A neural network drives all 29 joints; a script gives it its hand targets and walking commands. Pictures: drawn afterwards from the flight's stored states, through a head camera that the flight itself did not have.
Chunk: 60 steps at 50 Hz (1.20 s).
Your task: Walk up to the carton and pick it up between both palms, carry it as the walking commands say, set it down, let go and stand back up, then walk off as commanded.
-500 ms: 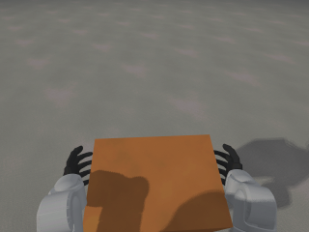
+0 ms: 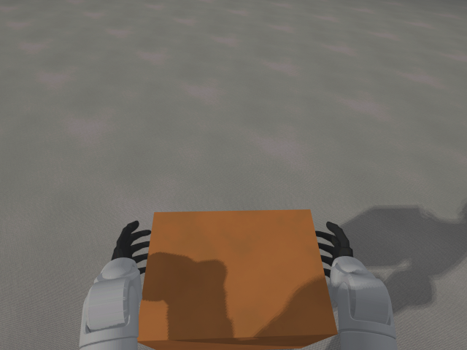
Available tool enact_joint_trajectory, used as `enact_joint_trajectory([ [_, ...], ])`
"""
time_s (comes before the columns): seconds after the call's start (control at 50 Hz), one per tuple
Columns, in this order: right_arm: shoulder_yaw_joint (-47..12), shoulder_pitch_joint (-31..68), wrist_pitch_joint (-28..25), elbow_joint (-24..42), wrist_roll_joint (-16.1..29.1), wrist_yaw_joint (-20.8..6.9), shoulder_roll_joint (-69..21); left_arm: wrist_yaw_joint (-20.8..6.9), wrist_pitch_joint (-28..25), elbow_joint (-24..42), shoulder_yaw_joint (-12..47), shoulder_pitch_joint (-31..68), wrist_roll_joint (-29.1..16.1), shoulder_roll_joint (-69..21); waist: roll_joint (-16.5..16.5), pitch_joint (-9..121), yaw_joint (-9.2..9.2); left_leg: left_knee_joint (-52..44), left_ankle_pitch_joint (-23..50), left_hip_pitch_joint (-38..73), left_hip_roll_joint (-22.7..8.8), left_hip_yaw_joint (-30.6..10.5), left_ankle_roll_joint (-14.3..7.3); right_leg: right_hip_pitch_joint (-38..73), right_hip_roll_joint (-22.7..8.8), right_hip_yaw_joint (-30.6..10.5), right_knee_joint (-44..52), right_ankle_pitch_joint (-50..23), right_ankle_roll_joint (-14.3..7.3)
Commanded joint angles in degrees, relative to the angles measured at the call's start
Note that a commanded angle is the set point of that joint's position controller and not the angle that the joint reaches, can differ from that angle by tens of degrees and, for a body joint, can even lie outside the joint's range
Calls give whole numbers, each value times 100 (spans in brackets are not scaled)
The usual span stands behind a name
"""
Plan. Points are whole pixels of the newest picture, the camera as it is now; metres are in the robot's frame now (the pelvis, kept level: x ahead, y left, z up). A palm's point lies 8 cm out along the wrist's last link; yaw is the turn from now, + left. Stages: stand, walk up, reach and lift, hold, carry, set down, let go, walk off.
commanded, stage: carry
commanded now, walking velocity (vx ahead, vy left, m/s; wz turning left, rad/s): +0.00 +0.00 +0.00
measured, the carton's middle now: (233, 285) +0.27 +0.00 -0.06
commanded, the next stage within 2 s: hold in 1.38 s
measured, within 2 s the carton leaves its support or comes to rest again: neither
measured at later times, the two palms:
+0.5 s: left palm (130, 276) +0.25 +0.17 +0.02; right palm (338, 272) +0.26 -0.18 +0.02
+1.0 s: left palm (143, 266) +0.27 +0.15 +0.03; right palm (349, 267) +0.27 -0.21 +0.02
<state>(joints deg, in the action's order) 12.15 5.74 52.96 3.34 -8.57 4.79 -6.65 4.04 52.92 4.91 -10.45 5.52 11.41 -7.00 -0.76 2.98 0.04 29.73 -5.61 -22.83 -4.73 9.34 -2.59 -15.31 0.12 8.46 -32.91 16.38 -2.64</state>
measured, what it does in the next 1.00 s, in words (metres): stands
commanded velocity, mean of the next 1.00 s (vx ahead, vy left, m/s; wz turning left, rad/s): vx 0.00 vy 0.00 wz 0.00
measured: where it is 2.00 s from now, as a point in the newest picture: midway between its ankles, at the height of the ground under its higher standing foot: outside the picture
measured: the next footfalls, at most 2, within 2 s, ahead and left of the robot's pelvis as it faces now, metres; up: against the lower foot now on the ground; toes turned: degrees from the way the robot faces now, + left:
none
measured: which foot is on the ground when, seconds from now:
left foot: down 0.00-1.00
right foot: down 0.00-1.00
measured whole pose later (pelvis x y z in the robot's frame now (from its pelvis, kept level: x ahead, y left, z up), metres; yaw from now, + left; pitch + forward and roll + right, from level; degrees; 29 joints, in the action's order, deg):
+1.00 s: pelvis +0.00 -0.03 +0.00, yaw +0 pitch -1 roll -1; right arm 12.0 7.2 39.8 -7.5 -11.3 1.0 -5.3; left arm 1.4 39.5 -5.8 -12.2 7.1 13.1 -5.6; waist -1.1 2.1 0.1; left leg 30.6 -5.2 -24.6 -6.5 8.2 -0.4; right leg -17.1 1.9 9.3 -34.1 17.0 -5.0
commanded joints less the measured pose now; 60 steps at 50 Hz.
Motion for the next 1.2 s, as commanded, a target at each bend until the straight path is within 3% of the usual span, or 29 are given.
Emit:
enact_joint_trajectory([
  [0.0,-3985,3307,-475,752,1887,-1553,-4532,-1500,-496,598,3791,3234,-1857,-4490,-94,1714,-21,-824,-1640,1006,-530,-889,-87,-160,-623,-793,901,342,-54],
  [0.08,-4403,3276,-564,1335,2027,-1583,-4755,-1505,-562,1130,4168,3180,-2010,-4763,-71,1793,-22,-748,-1509,1049,-532,-891,-128,-212,-633,-810,886,340,-84],
  [0.16,-4815,3003,-277,2016,2200,-1513,-4959,-1435,-258,1854,4581,2958,-2270,-4975,-96,1955,-31,-667,-1170,1141,-576,-913,-162,-119,-648,-830,861,131,-83],
  [0.2,-4097,2616,-361,520,1568,-1565,-4134,-1480,-354,369,3805,2498,-1661,-4151,-84,1960,-67,-624,-984,1118,-593,-915,-177,-40,-695,-864,859,47,-124],
  [0.24,-3677,2740,-786,-385,1142,-1703,-3873,-1625,-774,-564,3396,2692,-1317,-3882,-41,1667,-87,-642,-1040,958,-565,-907,-150,-133,-755,-954,891,119,-165],
  [0.3,-3975,3270,-1306,-37,1313,-1910,-4574,-1806,-1266,-235,3789,3304,-1550,-4565,-24,1344,-68,-692,-1262,823,-584,-894,-85,-380,-729,-946,973,408,-173],
  [0.4,-4118,3478,-1584,147,1430,-1948,-4693,-1868,-1518,-53,3959,3444,-1661,-4644,-29,1687,-45,-589,-1191,1001,-589,-908,-84,-283,-716,-976,993,371,-165],
  [0.58,-4162,3276,-1634,134,1399,-1954,-4519,-1898,-1547,-124,3939,3156,-1592,-4481,-67,1979,-33,-413,-555,1137,-598,-856,-95,-76,-745,-976,842,-274,-183],
  [1.0,-4134,3567,-1677,-189,1386,-2054,-4694,-1972,-1598,-497,3780,3346,-1493,-4631,3,1833,-4,-229,-456,964,-494,-745,17,-231,-865,-1143,1017,-365,-122],
  [1.18,-4097,3544,-1664,-137,1379,-2032,-4667,-1960,-1594,-374,3797,3407,-1542,-4607,-16,1912,1,-233,-433,978,-501,-756,32,-215,-809,-1141,1000,-393,-136],
])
